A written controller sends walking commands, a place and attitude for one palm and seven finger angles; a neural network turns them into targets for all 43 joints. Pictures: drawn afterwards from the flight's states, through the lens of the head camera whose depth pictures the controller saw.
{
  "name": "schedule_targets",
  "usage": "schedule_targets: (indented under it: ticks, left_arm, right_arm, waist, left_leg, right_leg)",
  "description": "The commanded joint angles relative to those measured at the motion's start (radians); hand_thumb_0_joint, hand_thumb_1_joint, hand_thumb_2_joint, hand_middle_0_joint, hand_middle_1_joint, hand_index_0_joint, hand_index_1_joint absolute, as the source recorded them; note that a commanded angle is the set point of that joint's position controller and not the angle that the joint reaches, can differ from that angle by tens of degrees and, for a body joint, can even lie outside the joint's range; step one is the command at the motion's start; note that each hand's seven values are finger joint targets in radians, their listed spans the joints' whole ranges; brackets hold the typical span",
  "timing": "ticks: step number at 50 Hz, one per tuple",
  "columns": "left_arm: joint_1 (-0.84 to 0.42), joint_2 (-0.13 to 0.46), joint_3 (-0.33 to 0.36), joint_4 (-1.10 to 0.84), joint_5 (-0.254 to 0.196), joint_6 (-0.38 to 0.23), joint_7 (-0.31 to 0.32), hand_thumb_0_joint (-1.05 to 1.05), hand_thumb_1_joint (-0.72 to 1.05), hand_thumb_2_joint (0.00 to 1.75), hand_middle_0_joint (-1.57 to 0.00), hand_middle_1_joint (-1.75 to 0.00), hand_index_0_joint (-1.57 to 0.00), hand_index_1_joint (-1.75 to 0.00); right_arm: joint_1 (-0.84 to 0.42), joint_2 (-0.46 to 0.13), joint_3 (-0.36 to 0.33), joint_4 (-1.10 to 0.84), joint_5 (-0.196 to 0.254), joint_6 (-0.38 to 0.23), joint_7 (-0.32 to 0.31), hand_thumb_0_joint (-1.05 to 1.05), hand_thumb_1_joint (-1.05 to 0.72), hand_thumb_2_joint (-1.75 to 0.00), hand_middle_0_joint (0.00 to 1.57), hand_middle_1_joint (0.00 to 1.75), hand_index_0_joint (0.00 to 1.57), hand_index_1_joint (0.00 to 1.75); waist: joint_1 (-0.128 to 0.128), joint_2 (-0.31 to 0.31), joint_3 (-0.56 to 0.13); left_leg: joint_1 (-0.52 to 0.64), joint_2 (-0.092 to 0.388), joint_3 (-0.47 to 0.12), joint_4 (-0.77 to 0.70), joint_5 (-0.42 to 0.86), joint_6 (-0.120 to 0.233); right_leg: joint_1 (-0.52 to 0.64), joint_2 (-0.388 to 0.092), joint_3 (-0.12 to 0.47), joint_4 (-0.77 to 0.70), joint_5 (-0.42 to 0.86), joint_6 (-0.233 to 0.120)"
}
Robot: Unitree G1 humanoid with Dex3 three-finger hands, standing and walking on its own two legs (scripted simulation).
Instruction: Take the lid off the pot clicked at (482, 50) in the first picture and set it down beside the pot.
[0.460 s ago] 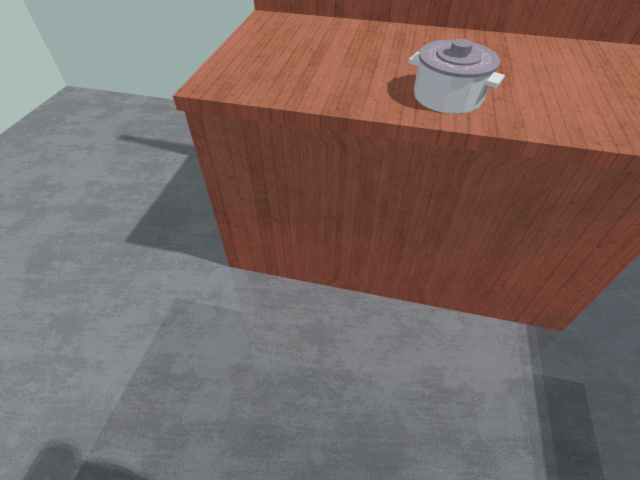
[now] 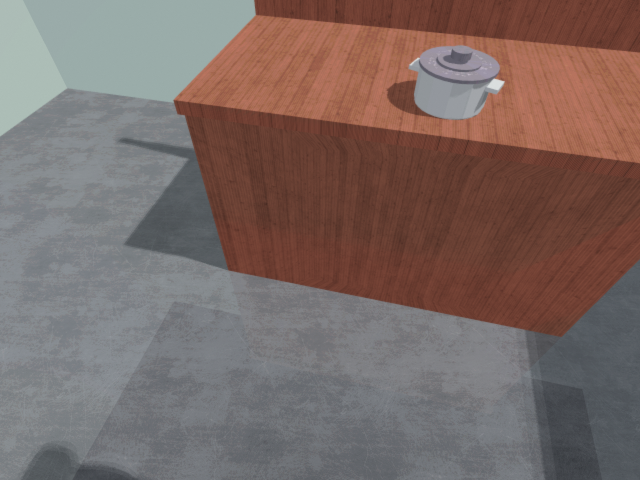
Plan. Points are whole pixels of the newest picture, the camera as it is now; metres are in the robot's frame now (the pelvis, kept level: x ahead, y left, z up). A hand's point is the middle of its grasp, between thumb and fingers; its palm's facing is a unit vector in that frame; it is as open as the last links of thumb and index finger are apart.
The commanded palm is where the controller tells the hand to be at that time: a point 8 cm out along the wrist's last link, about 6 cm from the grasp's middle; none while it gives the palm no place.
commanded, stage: look at it before walking up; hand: left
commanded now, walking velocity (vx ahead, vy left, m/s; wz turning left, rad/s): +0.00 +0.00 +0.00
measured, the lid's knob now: (461, 53) +0.99 -0.27 +0.10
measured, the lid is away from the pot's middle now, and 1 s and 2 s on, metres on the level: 0.00 0.00 0.00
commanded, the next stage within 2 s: walk to a spot facing it in 0.18 s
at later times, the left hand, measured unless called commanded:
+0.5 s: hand out of the picture +0.06 +0.23 -0.17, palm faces -0.07 -0.95 -0.31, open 7.4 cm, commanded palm none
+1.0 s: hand out of the picture +0.06 +0.19 -0.17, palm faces -0.24 -0.94 -0.26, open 7.4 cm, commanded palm none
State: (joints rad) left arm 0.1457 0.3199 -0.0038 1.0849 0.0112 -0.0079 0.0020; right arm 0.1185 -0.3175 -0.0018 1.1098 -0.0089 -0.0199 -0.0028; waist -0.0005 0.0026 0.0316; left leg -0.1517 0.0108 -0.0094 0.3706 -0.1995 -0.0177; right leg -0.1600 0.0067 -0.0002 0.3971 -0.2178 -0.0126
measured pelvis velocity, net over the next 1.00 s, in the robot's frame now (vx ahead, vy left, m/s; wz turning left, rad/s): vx -0.03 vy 0.00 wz -0.34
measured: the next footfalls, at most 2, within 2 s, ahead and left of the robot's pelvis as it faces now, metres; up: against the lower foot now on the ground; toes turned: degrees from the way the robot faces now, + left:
left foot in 1.06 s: +0.03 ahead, +0.14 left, +0.00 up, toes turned -24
right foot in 1.40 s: -0.06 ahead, -0.13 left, +0.00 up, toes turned -39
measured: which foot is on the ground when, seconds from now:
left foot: down 0.00-0.66, up 0.68-1.00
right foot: down 0.00-1.00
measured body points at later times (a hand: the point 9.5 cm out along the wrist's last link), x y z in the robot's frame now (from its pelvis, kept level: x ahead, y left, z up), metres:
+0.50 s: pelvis -0.01 +0.00 -0.01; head +0.01 +0.00 +0.44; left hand +0.06 +0.28 -0.15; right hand +0.05 -0.27 -0.15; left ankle +0.00 +0.13 -0.75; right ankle +0.00 -0.11 -0.75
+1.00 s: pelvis -0.03 +0.00 -0.01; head +0.00 -0.02 +0.44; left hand +0.07 +0.24 -0.15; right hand +0.01 -0.27 -0.14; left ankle -0.01 +0.15 -0.72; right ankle +0.00 -0.10 -0.75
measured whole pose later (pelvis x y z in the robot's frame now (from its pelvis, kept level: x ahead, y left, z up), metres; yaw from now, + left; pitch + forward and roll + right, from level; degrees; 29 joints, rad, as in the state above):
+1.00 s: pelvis -0.03 +0.00 -0.01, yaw -19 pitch +2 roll +2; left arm 0.28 0.21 0.06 0.91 0.02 0.05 0.00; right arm 0.11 -0.22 -0.06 0.90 0.00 0.02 -0.03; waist 0.05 -0.02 0.05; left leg -0.35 0.00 -0.03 0.74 -0.42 -0.03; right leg -0.36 0.11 0.21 0.48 -0.14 -0.04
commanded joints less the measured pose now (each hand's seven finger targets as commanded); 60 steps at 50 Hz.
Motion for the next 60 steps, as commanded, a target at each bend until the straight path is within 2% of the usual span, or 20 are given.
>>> schedule_targets:
  ticks: [1, 16, 21, 25, 28, 31, 32, 33, 34, 35, 37, 46, 49, 51, 52, 53, 54, 55, 57, 60]
  left_arm:
    - [-0.019, 0.198, 0.041, -0.059, -0.002, -0.024, 0.011, 0.00, 0.90, 0.90, -0.20, -0.30, -0.20, -0.30]
    - [-0.008, 0.192, 0.042, -0.055, -0.001, -0.019, 0.011, 0.00, 0.90, 0.90, -0.20, -0.30, -0.20, -0.30]
    - [0.056, 0.106, 0.045, -0.090, 0.003, 0.023, 0.011, 0.00, 0.90, 0.90, -0.20, -0.30, -0.20, -0.30]
    - [0.074, 0.093, 0.061, -0.148, 0.007, 0.034, 0.003, 0.00, 0.90, 0.90, -0.20, -0.30, -0.20, -0.30]
    - [0.115, 0.062, 0.069, -0.174, 0.008, 0.041, -0.005, 0.00, 0.90, 0.90, -0.20, -0.30, -0.20, -0.30]
    - [0.192, 0.036, 0.083, -0.178, 0.012, 0.041, -0.013, 0.00, 0.90, 0.90, -0.20, -0.30, -0.20, -0.30]
    - [0.243, 0.073, 0.092, -0.172, 0.015, 0.034, -0.012, 0.00, 0.90, 0.90, -0.20, -0.30, -0.20, -0.30]
    - [0.260, 0.160, 0.114, -0.182, 0.025, 0.021, 0.004, 0.00, 0.90, 0.90, -0.20, -0.30, -0.20, -0.30]
    - [0.285, 0.168, 0.114, -0.189, 0.008, 0.019, 0.015, 0.00, 0.90, 0.90, -0.20, -0.30, -0.20, -0.30]
    - [0.221, 0.150, 0.115, -0.204, 0.009, 0.024, 0.019, 0.00, 0.90, 0.90, -0.20, -0.30, -0.20, -0.30]
    - [0.129, 0.111, 0.109, -0.243, 0.008, 0.021, 0.020, 0.00, 0.90, 0.90, -0.20, -0.30, -0.20, -0.30]
    - [0.182, 0.103, 0.125, -0.241, 0.013, 0.028, 0.013, 0.00, 0.90, 0.90, -0.20, -0.30, -0.20, -0.30]
    - [0.134, 0.109, 0.127, -0.263, 0.014, 0.037, 0.013, 0.00, 0.90, 0.90, -0.20, -0.30, -0.20, -0.30]
    - [0.082, 0.098, 0.125, -0.281, 0.008, 0.043, 0.011, 0.00, 0.90, 0.90, -0.20, -0.30, -0.20, -0.30]
    - [0.074, 0.055, 0.116, -0.298, 0.003, 0.045, 0.007, 0.00, 0.90, 0.90, -0.20, -0.30, -0.20, -0.30]
    - [0.077, 0.006, 0.107, -0.322, 0.002, 0.043, -0.009, 0.00, 0.90, 0.90, -0.20, -0.30, -0.20, -0.30]
    - [0.038, 0.044, 0.122, -0.344, 0.017, 0.036, -0.017, 0.00, 0.90, 0.90, -0.20, -0.30, -0.20, -0.30]
    - [0.043, 0.063, 0.132, -0.303, 0.028, 0.040, -0.022, 0.00, 0.90, 0.90, -0.20, -0.30, -0.20, -0.30]
    - [0.107, 0.042, 0.124, -0.272, 0.016, 0.051, -0.035, 0.00, 0.90, 0.90, -0.20, -0.30, -0.20, -0.30]
    - [0.067, 0.011, 0.108, -0.293, 0.007, 0.059, -0.047, 0.00, 0.90, 0.90, -0.20, -0.30, -0.20, -0.30]
  right_arm:
    - [-0.025, -0.188, -0.032, -0.059, 0.001, -0.019, -0.015, 0.00, -0.90, -0.90, 0.20, 0.30, 0.20, 0.30]
    - [-0.007, -0.186, -0.034, -0.046, 0.000, -0.020, -0.020, 0.00, -0.90, -0.90, 0.20, 0.30, 0.20, 0.30]
    - [0.068, -0.094, -0.039, -0.080, -0.001, 0.007, -0.029, 0.00, -0.90, -0.90, 0.20, 0.30, 0.20, 0.30]
    - [0.074, -0.118, -0.067, -0.142, -0.003, 0.014, -0.032, 0.00, -0.90, -0.90, 0.20, 0.30, 0.20, 0.30]
    - [0.049, -0.132, -0.086, -0.185, -0.004, 0.014, -0.031, 0.00, -0.90, -0.90, 0.20, 0.30, 0.20, 0.30]
    - [0.002, -0.120, -0.095, -0.218, -0.007, 0.017, -0.026, 0.00, -0.90, -0.90, 0.20, 0.30, 0.20, 0.30]
    - [-0.008, -0.100, -0.094, -0.232, -0.004, 0.024, -0.023, 0.00, -0.90, -0.90, 0.20, 0.30, 0.20, 0.30]
    - [-0.012, -0.022, -0.083, -0.264, -0.001, 0.033, -0.023, 0.00, -0.90, -0.90, 0.20, 0.30, 0.20, 0.30]
    - [-0.050, -0.040, -0.078, -0.279, -0.004, 0.041, -0.026, 0.00, -0.90, -0.90, 0.20, 0.30, 0.20, 0.30]
    - [-0.037, -0.036, -0.084, -0.271, -0.001, 0.040, -0.026, 0.00, -0.90, -0.90, 0.20, 0.30, 0.20, 0.30]
    - [0.019, -0.027, -0.084, -0.247, -0.004, 0.030, -0.018, 0.00, -0.90, -0.90, 0.20, 0.30, 0.20, 0.30]
    - [-0.012, 0.013, -0.076, -0.282, 0.008, 0.025, -0.029, 0.00, -0.90, -0.90, 0.20, 0.30, 0.20, 0.30]
    - [0.052, 0.014, -0.077, -0.285, 0.014, 0.018, -0.034, 0.00, -0.90, -0.90, 0.20, 0.30, 0.20, 0.30]
    - [0.157, -0.005, -0.079, -0.266, 0.015, 0.007, -0.041, 0.00, -0.90, -0.90, 0.20, 0.30, 0.20, 0.30]
    - [0.186, -0.056, -0.088, -0.267, 0.011, -0.002, -0.046, 0.00, -0.90, -0.90, 0.20, 0.30, 0.20, 0.30]
    - [0.161, -0.151, -0.105, -0.292, -0.005, -0.001, -0.047, 0.00, -0.90, -0.90, 0.20, 0.30, 0.20, 0.30]
    - [0.126, -0.165, -0.102, -0.321, -0.008, 0.002, -0.050, 0.00, -0.90, -0.90, 0.20, 0.30, 0.20, 0.30]
    - [0.080, -0.094, -0.084, -0.312, -0.015, -0.003, -0.043, 0.00, -0.90, -0.90, 0.20, 0.30, 0.20, 0.30]
    - [0.004, -0.051, -0.068, -0.333, -0.010, -0.006, -0.044, 0.00, -0.90, -0.90, 0.20, 0.30, 0.20, 0.30]
    - [0.051, -0.075, -0.077, -0.318, -0.017, -0.005, -0.039, 0.00, -0.90, -0.90, 0.20, 0.30, 0.20, 0.30]
  waist:
    - [0.000, -0.012, -0.075]
    - [-0.001, 0.001, -0.044]
    - [-0.007, -0.007, -0.029]
    - [-0.006, 0.056, -0.042]
    - [0.016, 0.138, -0.040]
    - [0.057, 0.135, -0.022]
    - [0.087, -0.001, -0.025]
    - [0.082, -0.357, -0.010]
    - [0.110, -0.328, -0.001]
    - [0.060, -0.213, 0.015]
    - [0.013, -0.094, -0.045]
    - [0.050, -0.142, -0.109]
    - [0.023, -0.170, -0.121]
    - [-0.029, -0.157, -0.139]
    - [-0.046, -0.019, -0.144]
    - [-0.038, 0.271, -0.091]
    - [-0.028, 0.189, -0.027]
    - [-0.001, 0.132, -0.014]
    - [0.044, 0.171, -0.027]
    - [0.018, 0.173, -0.021]
  left_leg:
    - [0.030, 0.106, -0.087, -0.047, 0.151, 0.036]
    - [0.044, 0.114, -0.070, -0.051, 0.146, 0.032]
    - [0.021, 0.133, -0.011, 0.022, 0.069, 0.021]
    - [0.020, 0.195, -0.038, 0.025, 0.045, 0.054]
    - [-0.024, 0.287, -0.071, 0.008, 0.079, 0.113]
    - [-0.138, 0.295, 0.009, 0.116, 0.095, 0.115]
    - [-0.220, 0.218, 0.080, 0.292, -0.009, 0.053]
    - [-0.406, 0.033, 0.164, 0.572, -0.312, -0.031]
    - [-0.418, 0.008, 0.003, 0.716, -0.402, -0.026]
    - [-0.443, 0.030, -0.054, 0.784, -0.328, -0.019]
    - [-0.388, 0.056, -0.038, 0.748, -0.229, -0.029]
    - [-0.262, -0.007, -0.017, 0.429, -0.232, -0.028]
    - [-0.151, -0.028, -0.018, 0.258, -0.210, -0.010]
    - [0.065, -0.013, -0.025, 0.052, -0.103, 0.009]
    - [0.207, 0.118, -0.166, -0.066, -0.145, 0.055]
    - [0.228, 0.377, -0.423, -0.170, -0.164, 0.138]
    - [0.041, 0.479, -0.444, -0.184, -0.118, 0.202]
    - [-0.034, 0.376, -0.349, -0.151, -0.017, 0.180]
    - [-0.071, 0.275, -0.131, -0.097, 0.114, 0.148]
    - [0.003, 0.269, -0.035, -0.057, 0.145, 0.158]
  right_leg:
    - [0.015, -0.124, 0.116, -0.077, 0.153, -0.019]
    - [-0.010, -0.113, 0.128, -0.076, 0.168, -0.021]
    - [-0.105, -0.090, 0.163, 0.017, 0.175, -0.015]
    - [-0.187, -0.035, 0.143, 0.150, 0.150, -0.009]
    - [-0.211, 0.005, 0.069, 0.319, -0.036, 0.009]
    - [-0.113, -0.018, 0.019, 0.283, -0.112, 0.012]
    - [-0.043, -0.057, 0.118, 0.141, 0.043, -0.012]
    - [-0.016, -0.261, 0.526, -0.046, 0.137, -0.099]
    - [-0.088, -0.324, 0.670, -0.161, 0.146, -0.151]
    - [-0.087, -0.303, 0.643, -0.147, 0.062, -0.193]
    - [-0.077, -0.228, 0.495, -0.081, 0.097, -0.188]
    - [-0.021, -0.157, 0.513, -0.064, 0.212, -0.171]
    - [-0.079, -0.133, 0.531, -0.055, 0.204, -0.141]
    - [-0.222, -0.078, 0.490, -0.006, 0.096, -0.077]
    - [-0.394, 0.020, 0.389, 0.104, -0.063, -0.023]
    - [-0.574, 0.138, 0.182, 0.367, -0.281, 0.032]
    - [-0.551, 0.057, 0.107, 0.596, -0.304, 0.067]
    - [-0.499, 0.041, 0.128, 0.704, -0.220, 0.072]
    - [-0.467, 0.013, 0.083, 0.805, -0.149, 0.081]
    - [-0.448, -0.028, 0.021, 0.645, -0.173, 0.081]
